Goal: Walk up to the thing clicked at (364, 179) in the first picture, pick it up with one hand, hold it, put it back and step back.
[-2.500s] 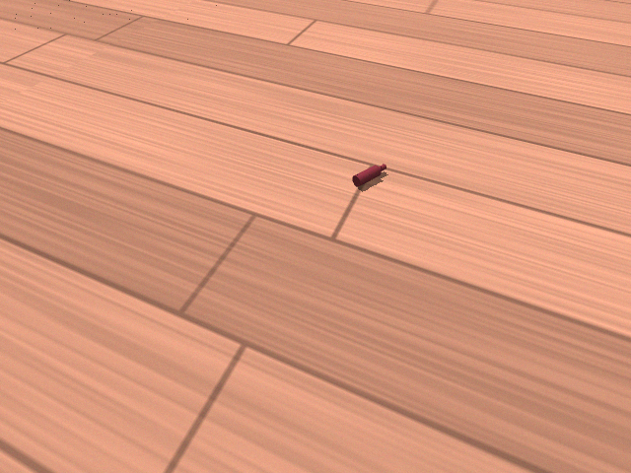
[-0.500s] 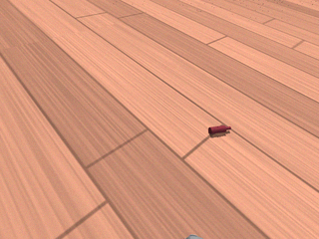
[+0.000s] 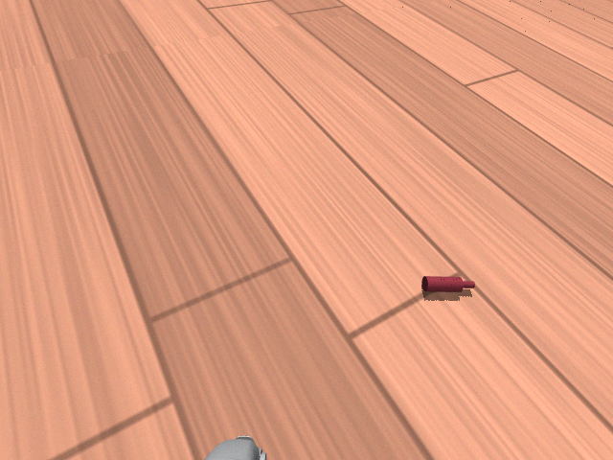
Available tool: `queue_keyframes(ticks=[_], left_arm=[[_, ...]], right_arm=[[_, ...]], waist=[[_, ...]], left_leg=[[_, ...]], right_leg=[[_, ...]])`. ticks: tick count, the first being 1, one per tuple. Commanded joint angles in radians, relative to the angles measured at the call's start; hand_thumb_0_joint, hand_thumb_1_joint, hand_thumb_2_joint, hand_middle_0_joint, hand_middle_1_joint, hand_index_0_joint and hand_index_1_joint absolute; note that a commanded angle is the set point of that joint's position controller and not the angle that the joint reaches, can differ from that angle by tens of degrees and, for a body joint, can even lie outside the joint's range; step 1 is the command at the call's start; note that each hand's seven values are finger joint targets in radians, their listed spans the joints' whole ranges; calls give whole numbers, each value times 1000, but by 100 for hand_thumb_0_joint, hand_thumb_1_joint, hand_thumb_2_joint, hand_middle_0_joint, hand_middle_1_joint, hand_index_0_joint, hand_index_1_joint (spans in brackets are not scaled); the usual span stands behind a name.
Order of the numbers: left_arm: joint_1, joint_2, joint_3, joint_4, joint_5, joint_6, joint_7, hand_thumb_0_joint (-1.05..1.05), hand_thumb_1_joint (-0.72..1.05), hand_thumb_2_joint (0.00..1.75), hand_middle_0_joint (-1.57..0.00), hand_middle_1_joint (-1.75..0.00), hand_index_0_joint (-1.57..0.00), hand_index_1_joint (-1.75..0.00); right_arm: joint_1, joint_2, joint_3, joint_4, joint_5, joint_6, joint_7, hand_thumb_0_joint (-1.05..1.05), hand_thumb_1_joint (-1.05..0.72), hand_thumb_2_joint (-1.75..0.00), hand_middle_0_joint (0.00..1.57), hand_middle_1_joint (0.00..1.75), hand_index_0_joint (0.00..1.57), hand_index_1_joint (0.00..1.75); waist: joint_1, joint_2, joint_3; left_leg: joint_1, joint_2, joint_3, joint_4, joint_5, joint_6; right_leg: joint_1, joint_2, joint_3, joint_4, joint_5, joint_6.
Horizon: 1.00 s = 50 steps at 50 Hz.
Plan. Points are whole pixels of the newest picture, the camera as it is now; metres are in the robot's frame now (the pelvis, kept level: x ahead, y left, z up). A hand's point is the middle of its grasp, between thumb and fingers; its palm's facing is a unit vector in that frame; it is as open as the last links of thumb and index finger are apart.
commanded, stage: walk up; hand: left
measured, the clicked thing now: (449, 284) +0.87 -0.53 -0.71
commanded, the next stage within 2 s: none
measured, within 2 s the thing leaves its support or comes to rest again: neither
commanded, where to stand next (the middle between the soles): +0.53 -0.78 m, yaw +8 degrees
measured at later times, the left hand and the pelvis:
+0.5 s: hand (257, 437) +0.18 +0.08 -0.12, palm faces +0.08 -0.92 -0.39, open 7.4 cm; pelvis +0.13 -0.22 +0.00, yaw +4 degrees
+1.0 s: hand (368, 362) +0.31 -0.08 -0.14, palm faces +0.00 -0.95 -0.31, open 7.4 cm; pelvis +0.23 -0.38 +0.01, yaw +3 degrees
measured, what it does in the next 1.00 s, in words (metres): steps to the right: right foot, then left foot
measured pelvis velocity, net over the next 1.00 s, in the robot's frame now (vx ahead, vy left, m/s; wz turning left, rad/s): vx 0.23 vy -0.38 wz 0.05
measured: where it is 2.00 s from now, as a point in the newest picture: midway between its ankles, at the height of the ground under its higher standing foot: (535, 408)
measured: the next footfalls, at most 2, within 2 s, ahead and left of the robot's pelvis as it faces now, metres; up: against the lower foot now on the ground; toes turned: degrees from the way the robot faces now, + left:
right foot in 0.32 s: +0.20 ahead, -0.33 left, +0.00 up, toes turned -2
left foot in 0.68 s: +0.31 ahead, -0.18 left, +0.00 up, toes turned +11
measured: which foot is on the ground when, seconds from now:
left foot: down 0.00-0.34, up 0.36-0.66, down 0.68-1.00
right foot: up 0.00-0.30, down 0.32-0.68, up 0.70-1.00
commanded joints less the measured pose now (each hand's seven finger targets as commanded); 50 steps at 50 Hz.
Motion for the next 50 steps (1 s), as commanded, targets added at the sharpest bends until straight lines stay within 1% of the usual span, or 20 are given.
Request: queue_keyframes(ticks=[1, 4, 12, 14, 16, 17, 18, 19, 23, 27, 30, 32, 33, 34, 35, 37, 39, 41, 47, 50], left_arm=[[-70, 269, 71, -138, -1, -16, 12, 0, 90, 90, -20, -30, -20, -30], [-10, 241, 84, -94, 1, -8, -7, 0, 90, 90, -20, -30, -20, -30], [-125, 220, 99, -104, 0, 6, -44, 0, 90, 90, -20, -30, -20, -30], [-60, 215, 109, -72, -8, 3, -41, 0, 90, 90, -20, -30, -20, -30], [155, 253, 139, 19, 4, -10, -21, 0, 90, 90, -20, -30, -20, -30], [209, 329, 149, 16, 26, -19, -8, 0, 90, 90, -20, -30, -20, -30], [52, 391, 139, -52, 13, -32, 4, 0, 90, 90, -20, -30, -20, -30], [-54, 394, 138, -88, -10, -36, 14, 0, 90, 90, -20, -30, -20, -30], [-105, 269, 102, -75, -8, -45, 25, 0, 90, 90, -20, -30, -20, -30], [-108, 223, 75, -112, 6, -45, 22, 0, 90, 90, -20, -30, -20, -30], [-154, 198, 55, -148, 7, -33, 17, 0, 90, 90, -20, -30, -20, -30], [-151, 151, 33, -178, -8, -30, 11, 0, 90, 90, -20, -30, -20, -30], [-101, 102, 20, -187, -9, -31, 12, 0, 90, 90, -20, -30, -20, -30], [-47, 118, 29, -179, 0, -17, 15, 0, 90, 90, -20, -30, -20, -30], [-17, 242, 58, -150, 9, 3, 21, 0, 90, 90, -20, -30, -20, -30], [-46, 247, 67, -132, 3, 12, 19, 0, 90, 90, -20, -30, -20, -30], [-20, 229, 74, -109, 4, 13, 9, 0, 90, 90, -20, -30, -20, -30], [-3, 214, 79, -92, 7, 17, -6, 0, 90, 90, -20, -30, -20, -30], [-107, 197, 86, -104, 0, 31, -36, 0, 90, 90, -20, -30, -20, -30], [-97, 205, 97, -88, -2, 30, -41, 0, 90, 90, -20, -30, -20, -30]], right_arm=[[135, -360, -117, -48, 38, 3, -51, 0, -90, -90, 20, 30, 20, 30], [64, -334, -97, -38, 12, -9, -34, 0, -90, -90, 20, 30, 20, 30], [24, -430, -129, -16, -18, -9, -19, 0, -90, -90, 20, 30, 20, 30], [-61, -426, -126, -16, -20, 2, -24, 0, -90, -90, 20, 30, 20, 30], [-60, -304, -88, -1, -30, 25, -36, 0, -90, -90, 20, 30, 20, 30], [-47, -181, -44, -9, -18, 32, -40, 0, -90, -90, 20, 30, 20, 30], [-55, -226, -63, -32, 3, 32, -58, 0, -90, -90, 20, 30, 20, 30], [-58, -272, -71, -4, 13, 29, -62, 0, -90, -90, 20, 30, 20, 30], [75, -283, -62, 116, 19, 12, -36, 0, -90, -90, 20, 30, 20, 30], [109, -238, -56, 102, 14, 9, -27, 0, -90, -90, 20, 30, 20, 30], [172, -221, -59, 97, 20, 0, -31, 0, -90, -90, 20, 30, 20, 30], [282, -258, -83, 113, 9, -1, -46, 0, -90, -90, 20, 30, 20, 30], [321, -338, -109, 98, -9, -1, -58, 0, -90, -90, 20, 30, 20, 30], [293, -390, -122, 50, -14, 1, -71, 0, -90, -90, 20, 30, 20, 30], [222, -422, -129, 24, 25, 6, -75, 0, -90, -90, 20, 30, 20, 30], [113, -339, -104, 13, 26, 4, -74, 0, -90, -90, 20, 30, 20, 30], [69, -316, -94, 19, 8, -1, -62, 0, -90, -90, 20, 30, 20, 30], [59, -328, -98, 19, 0, -8, -51, 0, -90, -90, 20, 30, 20, 30], [56, -405, -123, 19, -21, -8, -36, 0, -90, -90, 20, 30, 20, 30], [-8, -435, -131, 19, -23, 5, -34, 0, -90, -90, 20, 30, 20, 30]], waist=[[-97, 33, -116], [-49, 156, -38], [-66, 287, -48], [-2, 280, -82], [119, -23, -156], [156, -310, -93], [79, -345, -59], [22, -217, -25], [-40, -155, -11], [-36, -142, -40], [-79, -75, -85], [-146, 40, -137], [-164, 210, -188], [-132, 207, -197], [-134, 81, -203], [-83, -1, -96], [-57, 98, -40], [-58, 167, -40], [-88, 246, -40], [-62, 288, -66]], left_leg=[[355, 430, -683, -365, -255, 199], [97, 304, -404, -338, -219, 152], [-23, 274, -334, -323, -463, 135], [-120, 258, -255, -242, -408, 98], [-267, 128, -67, 211, -343, 30], [-501, 8, -7, 544, -429, -16], [-546, -9, -112, 621, -430, -22], [-476, 57, -174, 634, -331, -21], [-293, 95, -80, 384, -236, -27], [-143, 56, -25, 185, -186, -20], [91, 23, 0, -16, -18, -11], [404, 47, -61, -169, 136, 6], [545, 243, -393, -266, -69, 78], [557, 470, -774, -363, -228, 159], [482, 561, -872, -398, -340, 249], [305, 424, -599, -393, -300, 162], [153, 344, -403, -366, -248, 120], [122, 334, -344, -357, -223, 145], [61, 307, -255, -346, -387, 130], [-6, 306, -209, -293, -400, 105]], right_leg=[[-454, -104, 269, 344, 47, 38], [-325, -134, 236, 223, 108, 44], [-232, -112, 139, -17, 110, 50], [-18, -92, 97, -145, 126, 36], [275, -10, 58, -329, 102, 42], [269, -166, 372, -502, -115, 4], [176, -326, 754, -751, -212, -104], [103, -351, 779, -783, -289, -129], [73, -216, 405, -568, 119, -175], [68, -231, 344, -559, 326, -211], [-3, -195, 248, -477, 435, -180], [-169, -113, 152, -248, 463, -91], [-338, -36, 105, -19, 290, -20], [-463, 32, 198, 171, -8, 39], [-475, 3, 276, 311, -57, 54], [-426, -34, 338, 310, 65, 30], [-353, -62, 319, 233, 109, 40], [-337, -68, 289, 237, 132, 53], [-298, -106, 179, 29, 129, 68], [-172, -97, 122, -82, 93, 53]])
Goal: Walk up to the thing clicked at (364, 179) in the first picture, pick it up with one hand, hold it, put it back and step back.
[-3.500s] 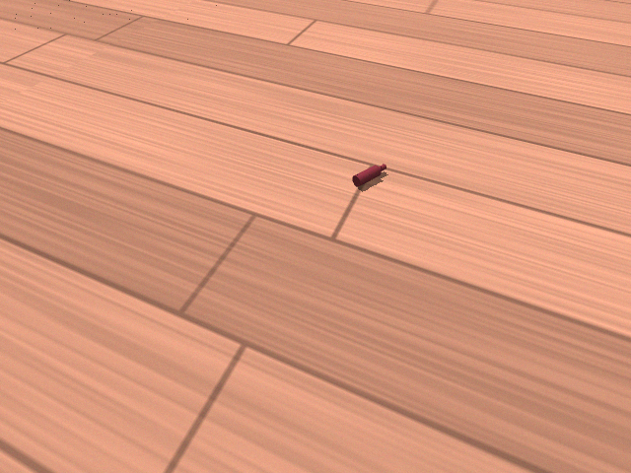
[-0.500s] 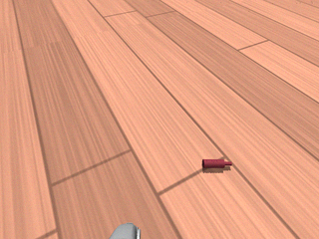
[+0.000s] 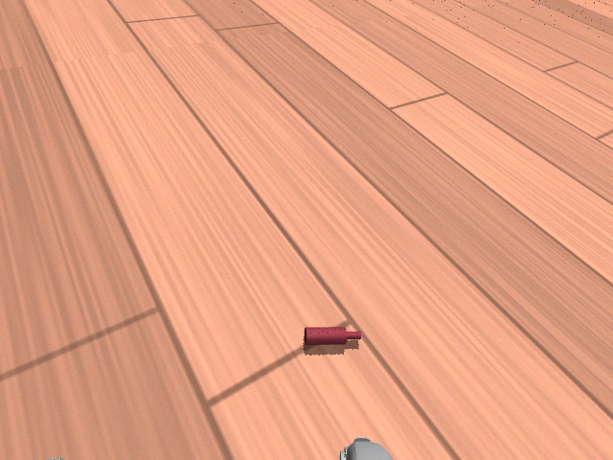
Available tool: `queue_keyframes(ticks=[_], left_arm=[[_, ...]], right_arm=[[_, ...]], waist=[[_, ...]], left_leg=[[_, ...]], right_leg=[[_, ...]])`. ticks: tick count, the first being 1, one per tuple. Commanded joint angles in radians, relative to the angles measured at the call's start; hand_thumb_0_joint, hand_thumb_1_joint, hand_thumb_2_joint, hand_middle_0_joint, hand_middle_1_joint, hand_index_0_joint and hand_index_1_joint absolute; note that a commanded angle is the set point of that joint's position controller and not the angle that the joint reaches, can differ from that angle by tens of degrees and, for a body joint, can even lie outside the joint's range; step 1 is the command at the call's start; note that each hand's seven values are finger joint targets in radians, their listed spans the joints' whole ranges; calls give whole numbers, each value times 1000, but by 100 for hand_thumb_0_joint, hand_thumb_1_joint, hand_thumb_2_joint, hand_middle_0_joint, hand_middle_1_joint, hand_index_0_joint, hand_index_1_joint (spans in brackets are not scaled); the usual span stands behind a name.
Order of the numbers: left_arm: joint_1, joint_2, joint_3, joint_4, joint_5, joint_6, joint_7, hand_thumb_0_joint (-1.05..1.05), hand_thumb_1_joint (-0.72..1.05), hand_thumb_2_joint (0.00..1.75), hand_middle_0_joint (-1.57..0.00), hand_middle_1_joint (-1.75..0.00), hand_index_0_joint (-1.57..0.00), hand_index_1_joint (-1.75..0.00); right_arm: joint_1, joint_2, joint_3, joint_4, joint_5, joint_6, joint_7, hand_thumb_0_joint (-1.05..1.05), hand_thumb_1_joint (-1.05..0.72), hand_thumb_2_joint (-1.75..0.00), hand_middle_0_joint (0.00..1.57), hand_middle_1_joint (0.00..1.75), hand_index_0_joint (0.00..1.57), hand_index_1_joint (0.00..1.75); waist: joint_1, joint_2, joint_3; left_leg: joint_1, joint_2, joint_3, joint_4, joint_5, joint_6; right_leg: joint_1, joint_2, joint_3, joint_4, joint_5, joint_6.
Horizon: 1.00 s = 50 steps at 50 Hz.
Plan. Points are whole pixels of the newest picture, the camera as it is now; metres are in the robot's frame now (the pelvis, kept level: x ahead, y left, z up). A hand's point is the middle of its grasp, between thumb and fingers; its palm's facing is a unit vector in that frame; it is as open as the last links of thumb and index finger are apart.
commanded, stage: walk up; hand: left
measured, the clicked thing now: (333, 335) +0.63 -0.18 -0.72
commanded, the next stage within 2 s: none
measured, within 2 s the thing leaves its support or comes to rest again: neither
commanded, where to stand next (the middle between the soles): +0.28 -0.41 m, yaw +5 degrees
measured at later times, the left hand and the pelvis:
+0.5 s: hand out of the picture +0.15 +0.09 -0.16, palm faces -0.02 -0.95 -0.30, open 7.4 cm; pelvis +0.10 -0.18 +0.00, yaw +2 degrees
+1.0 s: hand (363, 416) +0.23 -0.10 -0.14, palm faces +0.03 -0.93 -0.37, open 7.4 cm; pelvis +0.18 -0.39 +0.00, yaw +1 degrees
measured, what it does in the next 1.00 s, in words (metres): steps to the right: right foot, then left foot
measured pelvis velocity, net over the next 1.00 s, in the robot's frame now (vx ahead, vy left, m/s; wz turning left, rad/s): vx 0.18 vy -0.39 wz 0.02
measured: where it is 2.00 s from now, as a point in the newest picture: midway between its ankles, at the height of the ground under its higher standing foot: outside the picture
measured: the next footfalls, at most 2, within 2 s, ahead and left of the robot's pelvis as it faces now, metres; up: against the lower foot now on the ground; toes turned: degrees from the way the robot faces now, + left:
right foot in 0.08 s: +0.12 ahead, -0.23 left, +0.00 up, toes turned -3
left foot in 0.40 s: +0.22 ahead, -0.07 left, +0.00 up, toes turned +8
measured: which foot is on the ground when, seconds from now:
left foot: down 0.00-0.08, up 0.10-0.38, down 0.40-0.80, up 0.82-1.00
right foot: up 0.00-0.06, down 0.08-0.40, up 0.42-0.78, down 0.80-1.00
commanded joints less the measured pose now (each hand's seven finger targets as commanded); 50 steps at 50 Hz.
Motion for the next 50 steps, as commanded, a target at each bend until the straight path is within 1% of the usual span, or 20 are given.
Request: queue_keyframes(ticks=[1, 3, 4, 5, 6, 10, 13, 17, 18, 20, 21, 26, 29, 35, 38, 40, 41, 42, 46, 50], left_arm=[[60, 153, 64, -50, -1, -27, 0, 0, 90, 90, -20, -30, -20, -30], [212, 174, 86, 27, 8, -38, 13, 0, 90, 90, -20, -30, -20, -30], [305, 237, 104, 47, 26, -45, 26, 0, 90, 90, -20, -30, -20, -30], [229, 331, 104, -13, 25, -59, 39, 0, 90, 90, -20, -30, -20, -30], [67, 360, 103, -66, 7, -68, 51, 0, 90, 90, -20, -30, -20, -30], [-5, 235, 67, -65, 2, -80, 63, 0, 90, 90, -20, -30, -20, -30], [-2, 182, 41, -88, 10, -81, 61, 0, 90, 90, -20, -30, -20, -30], [-106, 153, 15, -150, 6, -67, 59, 0, 90, 90, -20, -30, -20, -30], [-76, 110, -4, -160, -2, -64, 56, 0, 90, 90, -20, -30, -20, -30], [42, 57, -13, -152, -3, -51, 59, 0, 90, 90, -20, -30, -20, -30], [90, 180, 15, -122, 10, -30, 65, 0, 90, 90, -20, -30, -20, -30], [82, 183, 39, -73, 11, -31, 56, 0, 90, 90, -20, -30, -20, -30], [47, 160, 38, -83, 9, -25, 42, 0, 90, 90, -20, -30, -20, -30], [-29, 155, 45, -95, 6, -16, 16, 0, 90, 90, -20, -30, -20, -30], [105, 157, 66, -31, 6, -22, 19, 0, 90, 90, -20, -30, -20, -30], [303, 239, 96, 36, 34, -35, 39, 0, 90, 90, -20, -30, -20, -30], [227, 329, 97, -25, 31, -51, 53, 0, 90, 90, -20, -30, -20, -30], [66, 365, 95, -72, 12, -59, 62, 0, 90, 90, -20, -30, -20, -30], [-38, 234, 60, -84, 7, -70, 73, 0, 90, 90, -20, -30, -20, -30], [-15, 170, 18, -69, 1, -86, 84, 0, 90, 90, -20, -30, -20, -30]], right_arm=[[-89, -387, -115, -53, 4, 1, -20, 0, -90, -90, 20, 30, 20, 30], [-88, -311, -91, -36, -7, 25, -26, 0, -90, -90, 20, 30, 20, 30], [-74, -204, -58, -36, -6, 38, -29, 0, -90, -90, 20, 30, 20, 30], [-102, -160, -41, -81, 23, 39, -37, 0, -90, -90, 20, 30, 20, 30], [-111, -216, -64, -69, 33, 39, -53, 0, -90, -90, 20, 30, 20, 30], [45, -248, -54, 60, 44, 14, -34, 0, -90, -90, 20, 30, 20, 30], [63, -216, -53, 58, 32, 7, -23, 0, -90, -90, 20, 30, 20, 30], [225, -187, -55, 81, 39, -11, -31, 0, -90, -90, 20, 30, 20, 30], [277, -217, -70, 89, 31, -15, -42, 0, -90, -90, 20, 30, 20, 30], [262, -349, -108, 30, 1, -13, -67, 0, -90, -90, 20, 30, 20, 30], [185, -387, -117, -9, 38, -9, -68, 0, -90, -90, 20, 30, 20, 30], [53, -279, -86, -24, 24, -13, -51, 0, -90, -90, 20, 30, 20, 30], [71, -297, -95, -31, 15, -21, -44, 0, -90, -90, 20, 30, 20, 30], [26, -383, -123, -43, -2, -5, -36, 0, -90, -90, 20, 30, 20, 30], [-78, -371, -112, -43, -4, 19, -36, 0, -90, -90, 20, 30, 20, 30], [-65, -200, -59, -38, -11, 48, -39, 0, -90, -90, 20, 30, 20, 30], [-98, -161, -47, -88, 20, 47, -50, 0, -90, -90, 20, 30, 20, 30], [-113, -214, -69, -76, 29, 42, -65, 0, -90, -90, 20, 30, 20, 30], [84, -251, -66, 70, 40, 26, -42, 0, -90, -90, 20, 30, 20, 30], [49, -187, -46, 38, 28, 21, -7, 0, -90, -90, 20, 30, 20, 30]], waist=[[59, 328, -49], [135, 139, -88], [200, -151, -64], [181, -291, 4], [116, -184, 51], [39, -125, 25], [49, -101, 38], [-40, -30, -37], [-67, 72, -86], [-32, 262, -139], [-27, 125, -143], [29, 174, 6], [11, 221, -17], [1, 327, -35], [104, 280, -69], [222, -167, -47], [197, -306, 18], [119, -181, 61], [27, -114, 17], [41, -48, 27]], left_leg=[[-148, 140, -132, -263, -315, 169], [-273, 46, -21, 17, -380, 121], [-428, -59, 99, 369, -387, 83], [-595, -181, 12, 552, -365, 48], [-543, -102, -115, 586, -268, 48], [-358, -66, -52, 395, -151, 46], [-234, -101, 16, 238, -150, 48], [114, -124, 29, -96, 125, 69], [279, -108, -27, -194, 192, 58], [435, 288, -729, -392, -99, 178], [355, 366, -807, -421, -227, 239], [50, 189, -345, -342, -91, 216], [68, 172, -265, -308, -20, 226], [-13, 162, -217, -276, -280, 210], [-212, 118, -99, -143, -293, 151], [-462, -61, 91, 421, -372, 77], [-612, -200, -34, 578, -387, 48], [-526, -126, -156, 608, -302, 52], [-334, -83, -74, 449, -155, 45], [-151, -98, -34, 245, -149, 64]], right_leg=[[197, 32, -130, -157, 1, -15], [428, 119, -194, -292, -11, -18], [476, 58, -52, -460, -207, -51], [353, -163, 464, -751, -434, -141], [288, -221, 567, -823, -545, -194], [278, -96, 212, -598, -175, -232], [236, -88, 153, -593, -7, -269], [143, -63, 26, -436, 169, -232], [77, -5, -33, -273, 206, -183], [-195, 163, -16, 123, -117, -48], [-192, 127, 74, 238, -174, -36], [-90, 64, 95, 235, -11, -15], [-100, 45, 57, 185, 2, 2], [-17, 13, -52, -25, -69, -2], [291, 61, -149, -210, -10, -29], [424, 60, -34, -426, -237, -46], [304, -148, 508, -741, -430, -130], [231, -215, 613, -811, -520, -198], [239, -90, 238, -583, -269, -224], [177, -125, 200, -578, -59, -267]])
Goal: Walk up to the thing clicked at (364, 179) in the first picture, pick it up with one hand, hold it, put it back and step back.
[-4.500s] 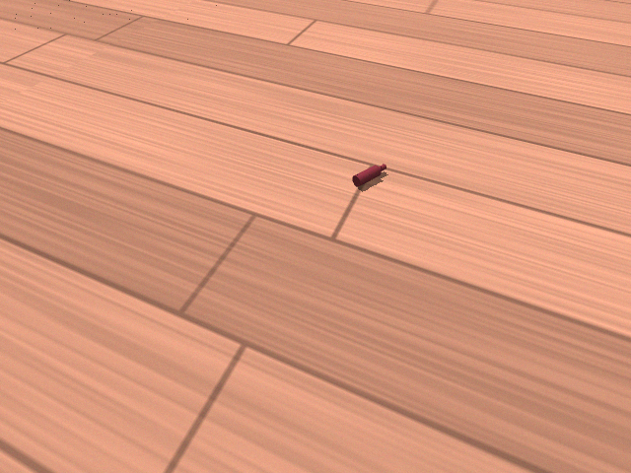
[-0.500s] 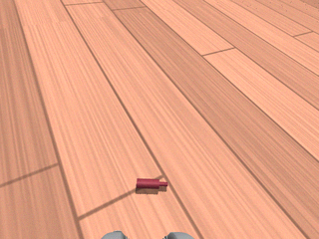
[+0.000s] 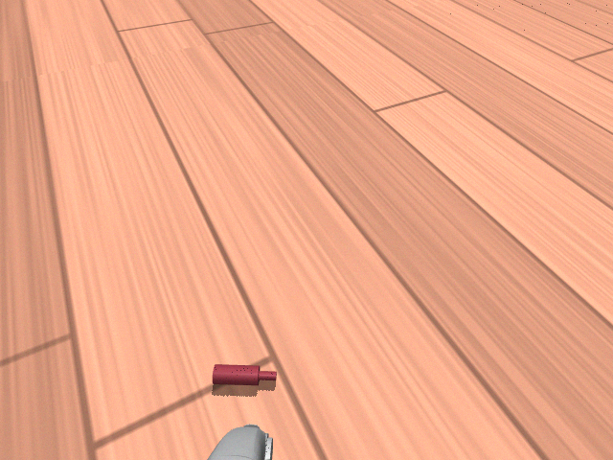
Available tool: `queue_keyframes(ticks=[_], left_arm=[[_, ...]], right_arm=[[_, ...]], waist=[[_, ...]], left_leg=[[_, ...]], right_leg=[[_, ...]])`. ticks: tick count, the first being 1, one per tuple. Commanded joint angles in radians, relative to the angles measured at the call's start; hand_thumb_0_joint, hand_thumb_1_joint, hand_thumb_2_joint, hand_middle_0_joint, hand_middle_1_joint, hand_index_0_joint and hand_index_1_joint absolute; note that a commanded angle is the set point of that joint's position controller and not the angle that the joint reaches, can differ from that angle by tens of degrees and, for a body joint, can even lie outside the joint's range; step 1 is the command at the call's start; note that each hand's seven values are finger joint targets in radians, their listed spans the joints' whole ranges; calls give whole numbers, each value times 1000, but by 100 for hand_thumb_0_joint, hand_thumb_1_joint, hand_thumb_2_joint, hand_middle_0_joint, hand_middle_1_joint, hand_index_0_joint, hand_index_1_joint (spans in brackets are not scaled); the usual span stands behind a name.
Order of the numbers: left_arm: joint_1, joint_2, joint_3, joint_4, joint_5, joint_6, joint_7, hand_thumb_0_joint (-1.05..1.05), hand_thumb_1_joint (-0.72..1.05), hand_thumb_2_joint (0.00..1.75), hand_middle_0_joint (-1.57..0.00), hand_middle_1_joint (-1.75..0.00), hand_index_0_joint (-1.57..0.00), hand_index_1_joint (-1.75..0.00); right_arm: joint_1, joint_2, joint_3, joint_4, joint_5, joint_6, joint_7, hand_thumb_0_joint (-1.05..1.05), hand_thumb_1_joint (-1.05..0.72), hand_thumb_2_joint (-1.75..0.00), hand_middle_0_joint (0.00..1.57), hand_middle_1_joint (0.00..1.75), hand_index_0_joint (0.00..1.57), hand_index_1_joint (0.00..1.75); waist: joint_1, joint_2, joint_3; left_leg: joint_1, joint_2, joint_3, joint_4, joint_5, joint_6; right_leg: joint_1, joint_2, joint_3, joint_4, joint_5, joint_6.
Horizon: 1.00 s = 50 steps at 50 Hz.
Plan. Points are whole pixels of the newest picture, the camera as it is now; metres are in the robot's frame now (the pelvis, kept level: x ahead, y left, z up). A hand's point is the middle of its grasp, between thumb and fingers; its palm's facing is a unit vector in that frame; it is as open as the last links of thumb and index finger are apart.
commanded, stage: walk up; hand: left
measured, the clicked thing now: (245, 375) +0.46 +0.20 -0.72
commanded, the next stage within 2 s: stand in 1.96 s
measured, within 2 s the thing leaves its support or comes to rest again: neither
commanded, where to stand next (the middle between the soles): +0.10 -0.02 m, yaw +4 degrees
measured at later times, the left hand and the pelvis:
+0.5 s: hand out of the picture +0.13 +0.18 -0.12, palm faces +0.05 -0.90 -0.44, open 7.4 cm; pelvis +0.06 -0.10 +0.01, yaw +4 degrees
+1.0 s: hand out of the picture +0.12 +0.21 -0.13, palm faces +0.07 -0.93 -0.36, open 7.4 cm; pelvis +0.06 -0.06 +0.02, yaw +5 degrees
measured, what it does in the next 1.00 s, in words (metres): steps on the spot: left foot, then right foot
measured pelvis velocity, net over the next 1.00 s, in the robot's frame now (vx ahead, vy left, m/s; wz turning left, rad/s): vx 0.06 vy -0.06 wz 0.09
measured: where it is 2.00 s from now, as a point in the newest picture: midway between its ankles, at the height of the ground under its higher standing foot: outside the picture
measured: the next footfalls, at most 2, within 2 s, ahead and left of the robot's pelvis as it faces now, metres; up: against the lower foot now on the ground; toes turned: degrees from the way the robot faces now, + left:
left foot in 0.12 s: +0.12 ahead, +0.05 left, +0.00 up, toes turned +5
right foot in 0.34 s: +0.12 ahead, -0.22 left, +0.00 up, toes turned +1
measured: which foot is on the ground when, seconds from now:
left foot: up 0.00-0.10, down 0.12-0.36, up 0.38-0.64, down 0.66-1.00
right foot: down 0.00-0.14, up 0.16-0.32, down 0.34-1.00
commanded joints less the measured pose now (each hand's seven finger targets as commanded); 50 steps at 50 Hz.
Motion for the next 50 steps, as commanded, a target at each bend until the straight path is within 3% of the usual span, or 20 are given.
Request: queue_keyframes(ticks=[1, 3, 5, 6, 7, 8, 10, 15, 16, 17, 18, 19, 24, 29, 32, 34, 35, 39, 44, 50], left_arm=[[-66, 229, 44, -73, -10, -52, 39, 0, 90, 90, -20, -30, -20, -30], [-64, 207, 21, -47, -37, -62, 50, 0, 90, 90, -20, -30, -20, -30], [-57, 177, -12, -24, -61, -70, 58, 0, 90, 90, -20, -30, -20, -30], [-33, 147, -30, -33, -63, -80, 61, 0, 90, 90, -20, -30, -20, -30], [16, 146, -20, -4, -75, -72, 66, 0, 90, 90, -20, -30, -20, -30], [-24, 224, 5, 20, -55, -66, 78, 0, 90, 90, -20, -30, -20, -30], [-89, 204, 0, 15, -44, -66, 74, 0, 90, 90, -20, -30, -20, -30], [39, 157, -13, 132, -60, -124, 90, 0, 90, 90, -20, -30, -20, -30], [42, 200, 0, 139, -52, -135, 102, 0, 90, 90, -20, -30, -20, -30], [48, 272, 14, 141, -41, -146, 113, 0, 90, 90, -20, -30, -20, -30], [7, 350, 25, 132, -50, -139, 120, 0, 90, 90, -20, -30, -20, -30], [-34, 333, 24, 118, -43, -142, 124, 0, 90, 90, -20, -30, -20, -30], [-61, 245, -1, 127, -35, -157, 134, 0, 90, 90, -20, -30, -20, -30], [-116, 241, -3, 117, -39, -142, 123, 0, 90, 90, -20, -30, -20, -30], [-143, 206, -25, 113, -54, -127, 113, 0, 90, 90, -20, -30, -20, -30], [-146, 170, -40, 132, -67, -120, 112, 0, 90, 90, -20, -30, -20, -30], [-140, 179, -42, 164, -58, -119, 115, 0, 90, 90, -20, -30, -20, -30], [-171, 251, -29, 204, -42, -134, 106, 0, 90, 90, -20, -30, -20, -30], [-221, 188, -51, 240, -47, -124, 99, 0, 90, 90, -20, -30, -20, -30], [-222, 169, -54, 284, -51, -118, 94, 0, 90, 90, -20, -30, -20, -30]], right_arm=[[81, -167, -33, -49, 3, -25, 19, 0, -90, -90, 20, 30, 20, 30], [64, -132, -18, -57, 7, -34, 30, 0, -90, -90, 20, 30, 20, 30], [63, -137, -19, -69, -2, -40, 27, 0, -90, -90, 20, 30, 20, 30], [77, -199, -38, -88, -12, -42, 25, 0, -90, -90, 20, 30, 20, 30], [9, -261, -47, -126, -1, -39, 27, 0, -90, -90, 20, 30, 20, 30], [32, -261, -55, -112, 13, -30, 37, 0, -90, -90, 20, 30, 20, 30], [9, -218, -41, -110, 6, -25, 35, 0, -90, -90, 20, 30, 20, 30], [-158, -146, -12, -113, 9, 23, 62, 0, -90, -90, 20, 30, 20, 30], [-150, -113, -5, -120, 11, 34, 69, 0, -90, -90, 20, 30, 20, 30], [-144, -84, -1, -135, 11, 45, 75, 0, -90, -90, 20, 30, 20, 30], [-167, -100, -17, -143, 5, 62, 69, 0, -90, -90, 20, 30, 20, 30], [-190, -124, -29, -128, -3, 73, 68, 0, -90, -90, 20, 30, 20, 30], [-179, -96, -30, -80, 0, 82, 89, 0, -90, -90, 20, 30, 20, 30], [-204, -77, -26, -54, 9, 73, 95, 0, -90, -90, 20, 30, 20, 30], [-171, -103, -34, -18, -4, 57, 88, 0, -90, -90, 20, 30, 20, 30], [-240, -192, -40, -23, 9, 56, 87, 0, -90, -90, 20, 30, 20, 30], [-276, -172, -34, -22, 16, 61, 92, 0, -90, -90, 20, 30, 20, 30], [-297, -118, -2, 9, 21, 76, 98, 0, -90, -90, 20, 30, 20, 30], [-312, -123, 0, 58, 17, 68, 103, 0, -90, -90, 20, 30, 20, 30], [-340, -116, 3, 86, 10, 63, 97, 0, -90, -90, 20, 30, 20, 30]], waist=[[-29, -127, 2], [-43, -64, -46], [-73, -21, -107], [-86, 115, -161], [-61, 163, -167], [-85, 100, -148], [-86, 48, -88], [1, 140, -122], [4, 73, -134], [0, -55, -121], [-5, -140, -115], [-15, -87, -70], [-29, -117, -74], [-35, -200, -119], [-73, -105, -162], [-49, 109, -186], [-33, 98, -163], [-49, 0, -96], [-44, 29, -93], [-35, 93, -111]], left_leg=[[97, 21, -31, -197, 46, 26], [232, -23, -15, -403, 169, 24], [416, 2, -77, -591, 377, 50], [554, 161, -351, -622, 420, 123], [529, 360, -608, -645, 415, 298], [477, 407, -663, -654, 364, 360], [460, 307, -511, -664, 405, 274], [248, 101, -123, -447, 573, 100], [202, 59, -78, -361, 535, 56], [59, 5, -65, -254, 357, 10], [58, -12, -88, -184, -39, -3], [45, 18, -136, -107, -96, -10], [24, 23, -138, -153, 35, -16], [226, -2, -33, -404, 102, -24], [450, 17, -64, -601, 386, 8], [419, 214, -294, -608, 403, 124], [350, 208, -273, -597, 347, 131], [298, 43, -101, -513, 273, -4], [345, 110, -186, -668, 270, 27], [349, 114, -184, -750, 286, 10]], right_leg=[[-8, -265, 351, -345, 56, -201], [23, -257, 278, -239, 336, -163], [5, -221, 190, -92, 510, -50], [-126, -141, 139, 60, 422, 36], [-168, -20, 81, 141, -44, 103], [-156, -39, 140, 238, -305, 88], [-202, -50, 154, 220, -229, 40], [168, 1, 48, -265, 203, 52], [225, -45, 118, -290, 308, 36], [266, -210, 353, -333, 368, -19], [181, -405, 542, -377, 392, -167], [157, -427, 571, -362, 402, -220], [261, -268, 316, -294, 615, -112], [191, -217, 199, -214, 704, -103], [66, -170, 146, -124, 515, -23], [32, -37, 50, -81, 77, 42], [112, -43, 65, -145, 22, 36], [122, -187, 236, -353, 130, -17], [128, -88, 85, -327, 129, 29], [217, -92, 71, -371, 183, 39]])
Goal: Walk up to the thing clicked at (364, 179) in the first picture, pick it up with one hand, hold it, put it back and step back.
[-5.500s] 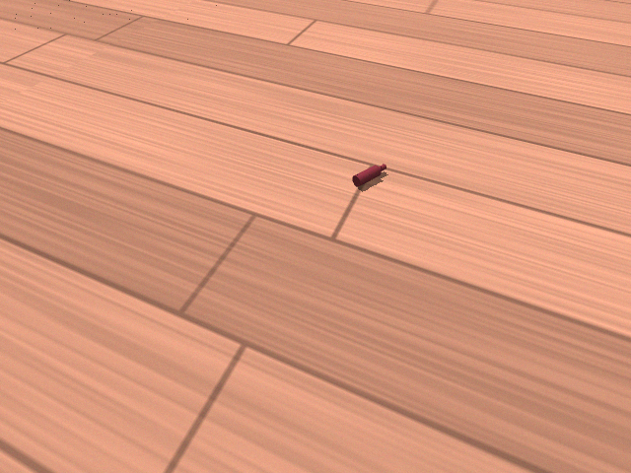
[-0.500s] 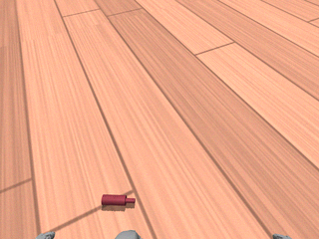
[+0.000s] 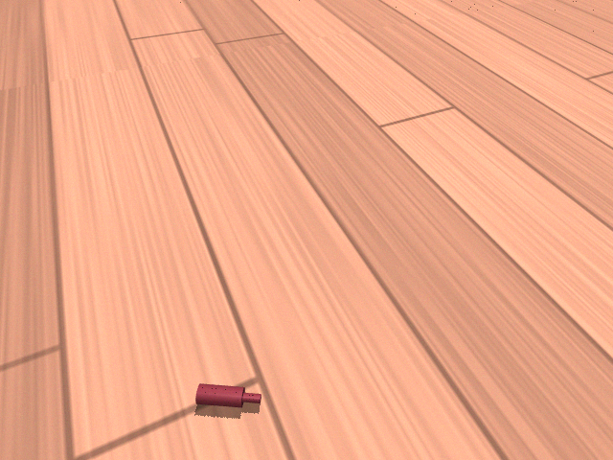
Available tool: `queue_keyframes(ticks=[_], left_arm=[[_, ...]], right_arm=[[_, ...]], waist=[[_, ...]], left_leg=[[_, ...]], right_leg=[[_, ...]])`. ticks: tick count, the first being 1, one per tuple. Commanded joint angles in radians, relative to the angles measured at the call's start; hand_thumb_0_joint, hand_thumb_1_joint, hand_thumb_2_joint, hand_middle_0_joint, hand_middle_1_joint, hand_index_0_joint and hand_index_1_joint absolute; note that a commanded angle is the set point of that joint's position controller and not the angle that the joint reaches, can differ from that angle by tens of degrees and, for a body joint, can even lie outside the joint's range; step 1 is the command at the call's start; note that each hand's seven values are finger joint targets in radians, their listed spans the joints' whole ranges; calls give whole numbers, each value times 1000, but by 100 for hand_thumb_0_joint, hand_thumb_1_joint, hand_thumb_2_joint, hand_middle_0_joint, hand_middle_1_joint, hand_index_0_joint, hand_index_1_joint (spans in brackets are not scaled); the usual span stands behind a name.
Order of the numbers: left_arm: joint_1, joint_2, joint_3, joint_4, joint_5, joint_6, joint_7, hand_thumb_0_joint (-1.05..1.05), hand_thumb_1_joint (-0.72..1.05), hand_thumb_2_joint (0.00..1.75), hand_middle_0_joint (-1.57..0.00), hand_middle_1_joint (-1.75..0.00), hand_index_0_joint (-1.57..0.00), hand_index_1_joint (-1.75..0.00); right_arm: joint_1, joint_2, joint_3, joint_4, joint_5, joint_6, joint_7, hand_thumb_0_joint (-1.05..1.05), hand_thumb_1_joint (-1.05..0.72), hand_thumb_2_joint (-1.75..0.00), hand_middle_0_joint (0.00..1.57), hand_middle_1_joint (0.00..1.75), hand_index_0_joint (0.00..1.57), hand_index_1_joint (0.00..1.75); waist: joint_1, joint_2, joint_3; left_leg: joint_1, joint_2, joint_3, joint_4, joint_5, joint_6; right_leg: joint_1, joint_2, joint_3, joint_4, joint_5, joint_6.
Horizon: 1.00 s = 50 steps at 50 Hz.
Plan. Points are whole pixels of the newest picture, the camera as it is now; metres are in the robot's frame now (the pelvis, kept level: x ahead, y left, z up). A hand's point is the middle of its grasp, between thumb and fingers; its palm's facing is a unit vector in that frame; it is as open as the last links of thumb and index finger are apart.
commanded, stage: walk up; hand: left
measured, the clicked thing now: (229, 396) +0.42 +0.23 -0.74
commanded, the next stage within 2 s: stand in 0.96 s
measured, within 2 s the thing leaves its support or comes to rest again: neither
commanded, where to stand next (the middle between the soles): +0.04 +0.03 m, yaw -1 degrees
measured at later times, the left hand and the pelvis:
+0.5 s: hand out of the picture +0.09 +0.27 -0.14, palm faces -0.01 -0.93 -0.38, open 7.4 cm; pelvis +0.01 +0.00 +0.01, yaw +0 degrees
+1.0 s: hand out of the picture +0.11 +0.25 -0.14, palm faces +0.00 -0.93 -0.37, open 7.4 cm; pelvis +0.02 -0.01 +0.01, yaw +1 degrees
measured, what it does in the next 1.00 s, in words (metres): stands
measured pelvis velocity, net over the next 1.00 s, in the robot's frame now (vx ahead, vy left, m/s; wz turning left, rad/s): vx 0.02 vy -0.01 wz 0.01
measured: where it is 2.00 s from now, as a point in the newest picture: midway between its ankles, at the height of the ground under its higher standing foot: outside the picture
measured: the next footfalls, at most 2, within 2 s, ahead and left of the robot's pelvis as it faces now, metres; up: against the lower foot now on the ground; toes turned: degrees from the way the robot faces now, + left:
none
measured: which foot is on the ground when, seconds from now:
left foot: down 0.00-1.00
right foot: down 0.00-1.00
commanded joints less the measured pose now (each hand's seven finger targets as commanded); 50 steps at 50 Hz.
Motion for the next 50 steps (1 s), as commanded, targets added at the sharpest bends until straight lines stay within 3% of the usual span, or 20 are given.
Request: queue_keyframes(ticks=[1, 6, 23, 27, 37, 47, 48, 50], left_arm=[[-31, 213, 41, -26, 1, -23, 12, 0, 90, 90, -20, -30, -20, -30], [-53, 217, 41, -12, 4, -26, 13, 0, 90, 90, -20, -30, -20, -30], [-85, 209, 44, -6, 19, -15, 5, 0, 90, 90, -20, -30, -20, -30], [-76, 210, 48, -6, 20, -19, 6, 0, 90, 90, -20, -30, -20, -30], [-75, 206, 53, -15, 17, -16, 10, 0, 90, 90, -20, -30, -20, -30], [-79, 198, 56, -24, 18, -12, 13, 0, 90, 90, -20, -30, -20, -30], [-74, 194, 56, -20, 13, -5, 11, 0, 90, 90, -20, -30, -20, -30], [-62, 184, 55, -24, 10, -1, 6, 0, 90, 90, -20, -30, -20, -30]], right_arm=[[-95, -253, -53, -56, 3, -28, -16, 0, -90, -90, 20, 30, 20, 30], [-84, -235, -57, -47, 9, -29, -18, 0, -90, -90, 20, 30, 20, 30], [-66, -240, -62, -45, 1, -26, -13, 0, -90, -90, 20, 30, 20, 30], [-56, -233, -62, -45, 4, -28, -15, 0, -90, -90, 20, 30, 20, 30], [-37, -228, -61, -44, 3, -24, -18, 0, -90, -90, 20, 30, 20, 30], [-31, -224, -62, -52, 3, -21, -20, 0, -90, -90, 20, 30, 20, 30], [-32, -204, -52, -61, -3, -32, -25, 0, -90, -90, 20, 30, 20, 30], [-27, -227, -53, -59, -4, -41, -28, 0, -90, -90, 20, 30, 20, 30]], waist=[[6, 92, -116], [-5, 57, -143], [-14, 16, -107], [-13, -4, -133], [-14, -4, -139], [-15, 2, -120], [-15, -54, -101], [-12, -9, -121]], left_leg=[[37, 104, -122, -202, 81, 59], [107, 88, -73, -175, 243, 41], [84, 81, -80, -256, 95, 34], [119, 77, -67, -229, 193, 33], [140, 75, -62, -216, 269, 30], [137, 74, -55, -214, 283, 30], [138, 97, -78, -229, 327, 21], [143, 98, -70, -222, 341, 22]], right_leg=[[49, -39, 32, -110, 71, -54], [76, -69, 43, -152, 196, -48], [87, -74, 42, -196, 107, -46], [102, -81, 45, -199, 152, -46], [113, -84, 34, -191, 209, -44], [117, -82, 29, -192, 232, -44], [100, -80, 35, -184, 235, -42], [128, -84, 42, -191, 257, -41]])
